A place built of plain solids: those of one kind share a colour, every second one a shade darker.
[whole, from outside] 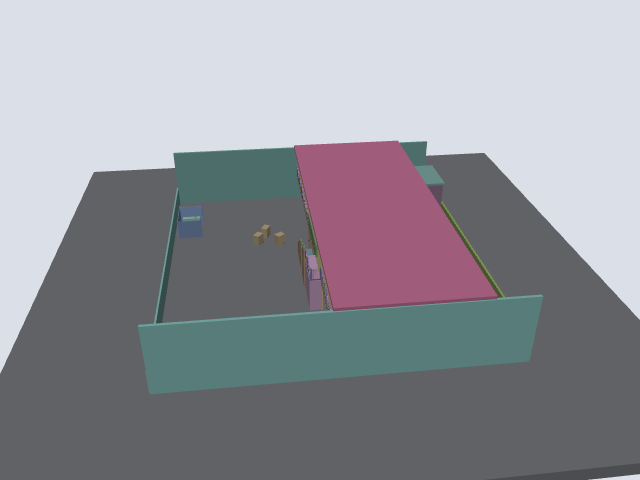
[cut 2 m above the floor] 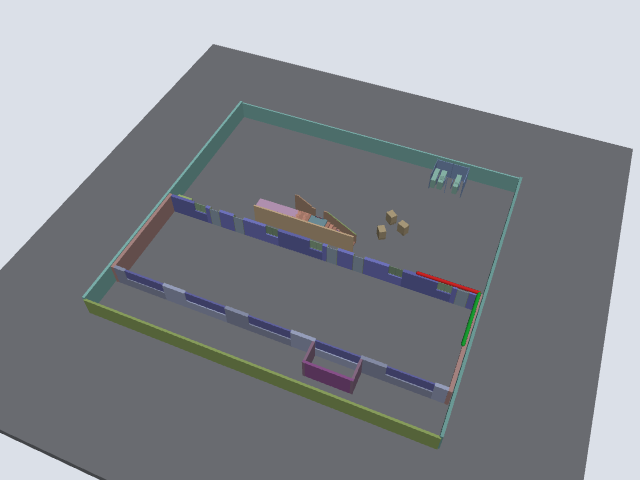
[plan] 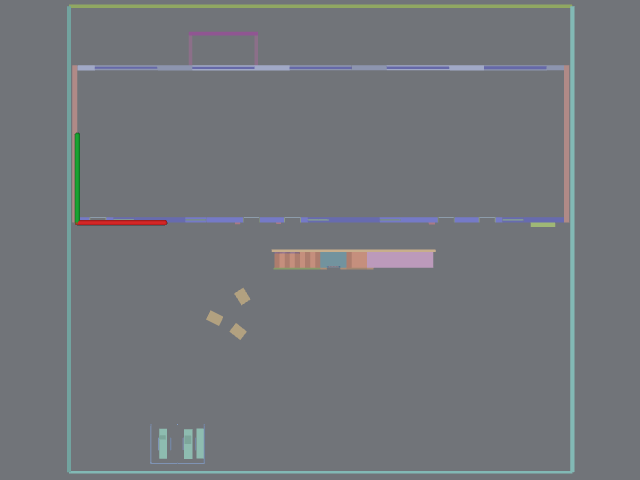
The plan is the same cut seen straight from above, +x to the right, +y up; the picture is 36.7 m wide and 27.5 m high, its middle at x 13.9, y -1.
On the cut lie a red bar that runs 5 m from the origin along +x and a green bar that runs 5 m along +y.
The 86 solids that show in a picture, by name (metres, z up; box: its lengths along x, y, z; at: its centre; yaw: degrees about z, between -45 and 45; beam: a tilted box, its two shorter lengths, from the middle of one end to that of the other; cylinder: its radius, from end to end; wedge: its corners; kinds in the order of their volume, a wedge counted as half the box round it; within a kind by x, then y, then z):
{
 "site_fence_1": {"box": [0.24, 26.7, 5.74], "at": [-0.48, -0.95, 2.82]},
 "site_fence_2": {"box": [28.84, 0.15, 1.85], "at": [13.94, -14.31, 0.88]},
 "site_fence_3": {"box": [0.24, 26.7, 5.74], "at": [28.36, -0.95, 2.82]},
 "roof_1": {"box": [28.88, 11.1, 0.25], "at": [13.94, 3.66, 5.82]},
 "gable_1": {"box": [0.3, 9.02, 5.74], "at": [-0.15, 4.51, 2.82]},
 "gable_2": {"box": [0.3, 9.02, 5.74], "at": [28.03, 4.51, 2.82]},
 "face_1": {"box": [0.7, 0.3, 2.65], "at": [0.35, 0.15, 1.27]},
 "face_2": {"box": [0.4, 0.3, 2.65], "at": [1.85, 0.15, 1.27]},
 "face_3": {"box": [1.2, 0.3, 1.1], "at": [2.65, 0.15, 0.5]},
 "face_4": {"box": [2.93, 0.3, 2.65], "at": [4.71, 0.15, 1.27]},
 "face_5": {"box": [1.2, 0.3, 1.1], "at": [6.78, 0.15, 0.5]},
 "face_6": {"box": [2.13, 0.3, 2.65], "at": [8.44, 0.15, 1.27]},
 "face_7": {"box": [1.4, 0.3, 2.65], "at": [11.15, 0.15, 1.27]},
 "face_8": {"box": [0.4, 0.3, 2.65], "at": [13.0, 0.15, 1.27]},
 "face_9": {"box": [1.2, 0.3, 1.1], "at": [13.8, 0.15, 0.5]},
 "face_10": {"box": [2.93, 0.3, 2.65], "at": [15.86, 0.15, 1.27]},
 "face_11": {"box": [1.2, 0.3, 1.1], "at": [17.93, 0.15, 0.5]},
 "face_12": {"box": [2.13, 0.3, 2.65], "at": [19.59, 0.15, 1.27]},
 "face_13": {"box": [1.4, 0.3, 2.65], "at": [22.3, 0.15, 1.27]},
 "face_14": {"box": [0.4, 0.3, 2.65], "at": [24.15, 0.15, 1.27]},
 "face_15": {"box": [1.2, 0.3, 1.1], "at": [24.95, 0.15, 0.5]},
 "face_16": {"box": [2.33, 0.3, 2.65], "at": [26.71, 0.15, 1.27]},
 "back_1": {"box": [1.0, 0.3, 2.65], "at": [0.5, 8.87, 1.27]},
 "back_2": {"box": [3.58, 0.3, 1.05], "at": [2.79, 8.87, 0.47]},
 "back_3": {"box": [2.0, 0.3, 2.65], "at": [5.58, 8.87, 1.27]},
 "back_4": {"box": [3.58, 0.3, 1.05], "at": [8.36, 8.87, 0.47]},
 "back_5": {"box": [2.0, 0.3, 2.65], "at": [11.15, 8.87, 1.27]},
 "back_6": {"box": [3.58, 0.3, 1.05], "at": [13.94, 8.87, 0.47]},
 "back_7": {"box": [2.0, 0.3, 2.65], "at": [16.73, 8.87, 1.27]},
 "back_8": {"box": [3.58, 0.3, 1.05], "at": [19.51, 8.87, 0.47]},
 "back_9": {"box": [2.0, 0.3, 2.65], "at": [22.3, 8.87, 1.27]},
 "back_10": {"box": [3.58, 0.3, 1.05], "at": [25.09, 8.87, 0.47]},
 "back_11": {"box": [1.0, 0.3, 2.65], "at": [27.38, 8.87, 1.27]},
 "step_1": {"box": [0.88, 0.9, 0.24], "at": [11.73, -2.14, 0.07]},
 "step_2": {"box": [0.88, 0.9, 0.43], "at": [12.02, -2.14, 0.16]},
 "step_3": {"box": [0.88, 0.9, 0.62], "at": [12.31, -2.14, 0.26]},
 "step_4": {"box": [0.88, 0.9, 0.81], "at": [12.6, -2.14, 0.35]},
 "step_5": {"box": [0.88, 0.9, 1.0], "at": [12.9, -2.14, 0.45]},
 "step_6": {"box": [0.88, 0.9, 1.19], "at": [13.19, -2.14, 0.54]},
 "step_7": {"box": [0.88, 0.9, 1.38], "at": [13.48, -2.14, 0.64]},
 "step_8": {"box": [0.88, 0.9, 1.57], "at": [13.77, -2.14, 0.73]},
 "step_9": {"box": [0.59, 0.9, 1.76], "at": [13.92, -2.14, 0.83]},
 "step_10": {"box": [0.88, 0.9, 2.14], "at": [15.86, -2.14, 1.02]},
 "step_11": {"box": [0.88, 0.9, 2.33], "at": [16.15, -2.14, 1.11]},
 "step_12": {"box": [0.59, 0.9, 2.71], "at": [16.59, -2.14, 1.3]},
 "deck_1": {"box": [27.88, 1.69, 0.24], "at": [13.94, -0.84, 2.73]},
 "site_backwall_1": {"box": [28.84, 0.2, 1.85], "at": [13.94, 12.4, 0.88]},
 "head_1": {"box": [3.8, 0.9, 2.9], "at": [18.49, -2.14, 1.4]},
 "bay_back_1": {"box": [3.98, 0.21, 5.74], "at": [8.36, 10.82, 2.82]},
 "bay_side_1": {"box": [0.21, 1.91, 5.74], "at": [6.48, 9.97, 2.82]},
 "bay_side_2": {"box": [0.21, 1.91, 5.74], "at": [10.25, 9.97, 2.82]},
 "spine_1": {"box": [9.4, 0.15, 2.67], "at": [15.84, -1.61, 1.28]},
 "floor_1": {"box": [2.08, 0.9, 1.95], "at": [14.96, -2.14, 0.92]},
 "glazing_1": {"box": [3.58, 0.12, 1.1], "at": [2.79, 8.87, 1.55]},
 "glazing_2": {"box": [3.58, 0.13, 1.1], "at": [8.36, 8.87, 1.55]},
 "glazing_3": {"box": [3.58, 0.13, 1.1], "at": [13.94, 8.87, 1.55]},
 "glazing_4": {"box": [3.58, 0.15, 1.1], "at": [19.51, 8.87, 1.55]},
 "glazing_5": {"box": [3.58, 0.18, 1.1], "at": [25.09, 8.87, 1.55]},
 "bike_shelter_bike_1": {"box": [0.45, 1.71, 0.99], "at": [4.91, -12.68, 0.44]},
 "bike_shelter_bike_2": {"box": [0.39, 0.5, 1.02], "at": [6.33, -12.45, 0.46]},
 "bike_shelter_bike_3": {"box": [0.49, 1.71, 1.0], "at": [6.35, -12.69, 0.45]},
 "bike_shelter_bike_4": {"box": [0.46, 1.72, 1.04], "at": [7.05, -12.66, 0.47]},
 "bay_roof_1": {"box": [4.18, 2.06, 0.2], "at": [8.36, 10.0, 5.79]},
 "foot_bin_1": {"box": [0.83, 0.6, 1.07], "at": [7.87, -5.48, 0.48], "yaw": -26.5},
 "foot_bin_2": {"box": [0.8, 0.62, 1.07], "at": [9.21, -6.24, 0.49], "yaw": -37.9},
 "foot_bin_3": {"box": [0.62, 0.8, 1.07], "at": [9.45, -4.24, 0.49], "yaw": 32.6},
 "deck_guard_stair_1": {"box": [5.81, 0.15, 1.15], "at": [14.04, -1.61, 3.37]},
 "guard_panel_1": {"wedge": [[11.24, -2.69, -0.05], [11.24, -2.69, 1.06], [11.24, -2.59, -0.05], [11.24, -2.59, 1.06], [13.92, -2.69, -0.05], [13.92, -2.69, 2.8], [13.92, -2.59, -0.05], [13.92, -2.59, 2.8]]},
 "guard_panel_2": {"wedge": [[13.92, -2.69, -0.05], [13.92, -2.69, 2.85], [13.92, -2.59, -0.05], [13.92, -2.59, 2.85], [14.29, -2.69, -0.05], [14.29, -2.69, 2.85], [14.29, -2.59, -0.05], [14.29, -2.59, 2.85]]},
 "guard_panel_3": {"wedge": [[15.42, -2.69, -0.05], [15.42, -2.69, 2.99], [15.42, -2.59, -0.05], [15.42, -2.59, 2.99], [16.59, -2.69, -0.05], [16.59, -2.69, 3.75], [16.59, -2.59, -0.05], [16.59, -2.59, 3.75]]},
 "guard_panel_4": {"wedge": [[16.59, -2.69, -0.05], [16.59, -2.69, 3.8], [16.59, -2.59, -0.05], [16.59, -2.59, 3.8], [16.96, -2.69, -0.05], [16.96, -2.69, 3.8], [16.96, -2.59, -0.05], [16.96, -2.59, 3.8]]},
 "bike_shelter_1": {"box": [0.05, 2.16, 1.87], "at": [4.21, -12.69, 0.89]},
 "bike_shelter_2": {"box": [3.0, 0.05, 1.87], "at": [5.74, -13.8, 0.89]},
 "bike_shelter_3": {"box": [0.05, 2.16, 1.87], "at": [7.27, -12.69, 0.89]},
 "hung_more_letter_boxes_letters_1": {"box": [1.4, 0.26, 1.53], "at": [26.68, -0.13, 1.16]},
 "doorleaf_door_1": {"box": [0.89, 0.039, 2.12], "at": [1.18, 0.28, 1.01]},
 "doorleaf_door_2": {"box": [0.89, 0.04, 2.12], "at": [9.98, 0.28, 1.01]},
 "doorleaf_door_3": {"box": [0.89, 0.035, 2.12], "at": [12.33, 0.28, 1.01]},
 "doorleaf_door_4": {"box": [0.89, 0.04, 2.12], "at": [21.13, 0.28, 1.01]},
 "doorleaf_door_5": {"box": [0.89, 0.038, 2.12], "at": [23.48, 0.28, 1.01]},
 "guard_cap_1": {"wedge": [[11.24, -2.69, 1.06], [11.24, -2.69, 1.11], [11.24, -2.59, 1.06], [11.24, -2.59, 1.11], [13.92, -2.69, 2.8], [13.92, -2.69, 2.85], [13.92, -2.59, 2.8], [13.92, -2.59, 2.85]]},
 "kwblind_1": {"box": [1.1, 0.03, 0.95], "at": [2.65, 0.15, 1.57]},
 "kwblind_2": {"box": [1.1, 0.03, 0.95], "at": [6.78, 0.15, 1.57]},
 "kwblind_3": {"box": [1.1, 0.03, 0.95], "at": [13.8, 0.15, 1.57]},
 "kwblind_4": {"box": [1.1, 0.03, 0.95], "at": [17.93, 0.15, 1.57]},
 "kwblind_5": {"box": [1.1, 0.03, 0.95], "at": [24.95, 0.15, 1.57]}
}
